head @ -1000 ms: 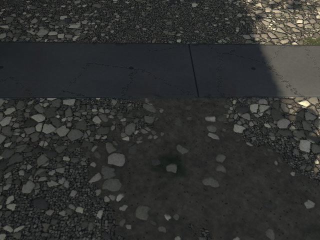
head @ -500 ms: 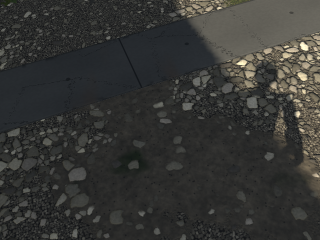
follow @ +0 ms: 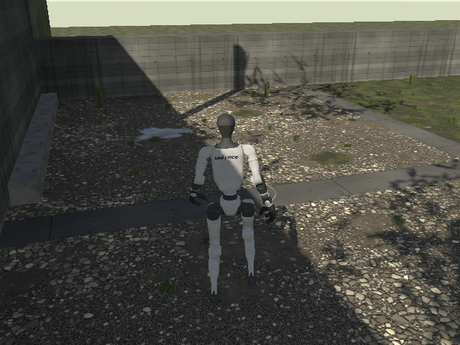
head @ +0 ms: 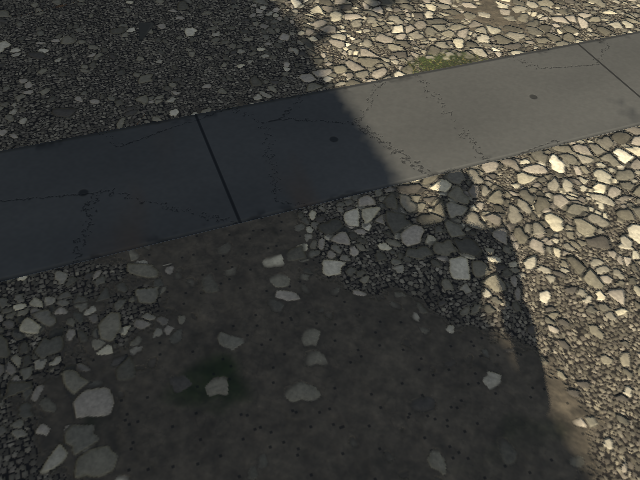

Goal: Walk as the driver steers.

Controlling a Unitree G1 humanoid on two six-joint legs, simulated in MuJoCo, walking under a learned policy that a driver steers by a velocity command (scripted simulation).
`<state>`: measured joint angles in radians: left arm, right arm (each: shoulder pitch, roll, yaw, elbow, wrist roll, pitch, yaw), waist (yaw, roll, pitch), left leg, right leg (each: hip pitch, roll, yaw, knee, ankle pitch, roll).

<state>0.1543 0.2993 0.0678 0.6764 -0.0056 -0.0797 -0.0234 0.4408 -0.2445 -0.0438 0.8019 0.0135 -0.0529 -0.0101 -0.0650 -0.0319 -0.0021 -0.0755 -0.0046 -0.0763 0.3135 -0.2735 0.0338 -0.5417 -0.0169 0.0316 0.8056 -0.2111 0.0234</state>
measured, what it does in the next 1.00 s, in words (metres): walks ahead, turning left: right foot, then left foot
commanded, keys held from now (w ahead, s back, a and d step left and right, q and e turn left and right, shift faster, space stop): w+q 0.90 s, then w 0.10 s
